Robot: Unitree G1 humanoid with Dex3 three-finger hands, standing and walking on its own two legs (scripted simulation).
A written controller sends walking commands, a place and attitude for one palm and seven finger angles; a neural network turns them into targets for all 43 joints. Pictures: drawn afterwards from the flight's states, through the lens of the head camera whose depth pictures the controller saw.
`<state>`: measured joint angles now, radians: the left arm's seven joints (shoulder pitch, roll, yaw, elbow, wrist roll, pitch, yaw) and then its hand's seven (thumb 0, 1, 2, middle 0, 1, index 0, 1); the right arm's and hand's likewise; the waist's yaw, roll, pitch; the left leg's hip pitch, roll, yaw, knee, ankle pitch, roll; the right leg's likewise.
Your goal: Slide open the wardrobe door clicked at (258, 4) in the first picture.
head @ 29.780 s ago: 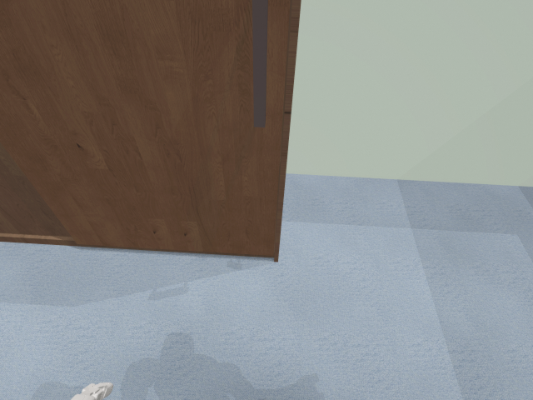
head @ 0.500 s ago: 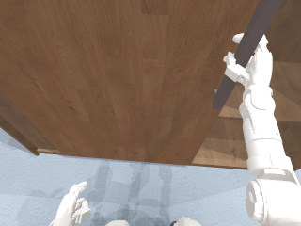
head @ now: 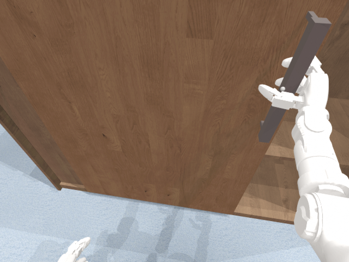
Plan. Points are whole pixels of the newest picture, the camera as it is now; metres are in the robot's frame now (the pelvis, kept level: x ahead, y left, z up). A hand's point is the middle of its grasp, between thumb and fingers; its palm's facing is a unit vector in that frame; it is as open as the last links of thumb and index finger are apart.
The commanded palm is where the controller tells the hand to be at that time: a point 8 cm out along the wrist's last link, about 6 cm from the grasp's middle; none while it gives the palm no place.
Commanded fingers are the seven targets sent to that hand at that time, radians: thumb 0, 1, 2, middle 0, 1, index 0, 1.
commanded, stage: loosen the grip on the handle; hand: right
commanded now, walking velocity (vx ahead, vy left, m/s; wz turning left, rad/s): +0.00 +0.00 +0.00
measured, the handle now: (283, 87) +0.50 -0.19 +0.17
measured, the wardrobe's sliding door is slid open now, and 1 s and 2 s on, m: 0.63 0.63 0.63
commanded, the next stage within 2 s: slip the hand off the handle in 0.32 s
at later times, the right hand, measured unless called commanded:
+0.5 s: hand (281, 90) +0.47 -0.18 +0.19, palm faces +0.17 +0.98 -0.08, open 14.4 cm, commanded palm +0.44 -0.24 +0.18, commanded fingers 0.00 0.55 -0.20 0.25 1.15 0.25 1.15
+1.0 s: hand (311, 94) +0.46 -0.24 +0.19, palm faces +0.25 +0.96 -0.09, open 14.6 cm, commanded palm +0.42 -0.29 +0.18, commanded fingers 0.00 0.55 -0.20 0.25 1.15 0.25 1.15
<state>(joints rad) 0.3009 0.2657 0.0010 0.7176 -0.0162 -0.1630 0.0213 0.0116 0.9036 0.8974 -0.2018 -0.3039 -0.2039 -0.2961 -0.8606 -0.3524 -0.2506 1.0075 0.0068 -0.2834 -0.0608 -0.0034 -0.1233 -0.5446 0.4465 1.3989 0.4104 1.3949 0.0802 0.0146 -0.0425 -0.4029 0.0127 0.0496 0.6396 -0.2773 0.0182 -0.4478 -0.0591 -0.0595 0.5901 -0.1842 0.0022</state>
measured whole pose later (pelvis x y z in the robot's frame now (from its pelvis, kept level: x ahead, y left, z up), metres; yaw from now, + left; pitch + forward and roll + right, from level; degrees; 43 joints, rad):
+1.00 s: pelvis +0.04 -0.01 +0.01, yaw +3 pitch +3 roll +1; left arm 0.30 0.25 -0.03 0.68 -0.03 -0.11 0.09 0.01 0.90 0.90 -0.20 -0.30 -0.20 -0.30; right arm -0.56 -0.40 -0.35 0.59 0.10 -0.14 0.02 -0.01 0.56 -0.20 0.39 1.21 0.27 1.16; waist 0.03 -0.01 -0.05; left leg -0.34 -0.01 0.00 0.58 -0.30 0.00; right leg -0.40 -0.03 -0.01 0.60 -0.26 0.00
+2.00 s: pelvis +0.04 +0.00 +0.01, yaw +1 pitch -3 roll +1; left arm 0.22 0.26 -0.08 0.65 -0.06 -0.21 0.14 0.02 0.90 0.90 -0.20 -0.30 -0.20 -0.30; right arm -0.05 -0.40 -0.37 0.03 0.35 0.17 0.34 -0.01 0.56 -0.20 0.25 1.15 0.25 1.15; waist -0.05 -0.05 -0.06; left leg -0.19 -0.01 0.04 0.54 -0.30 0.02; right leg -0.26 -0.02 0.03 0.56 -0.25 0.01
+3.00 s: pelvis +0.07 -0.02 +0.02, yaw +2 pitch -4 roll +0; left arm 0.18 0.23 -0.03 0.66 0.02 -0.14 0.09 0.02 0.90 0.90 -0.20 -0.30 -0.20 -0.30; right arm 0.42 -0.34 -0.33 -0.36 0.08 -0.09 -0.09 0.01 -0.54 -0.73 0.22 0.50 0.22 0.50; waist -0.08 -0.04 0.00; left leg -0.05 0.01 0.01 0.39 -0.26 -0.01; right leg -0.12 0.00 -0.01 0.42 -0.22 -0.01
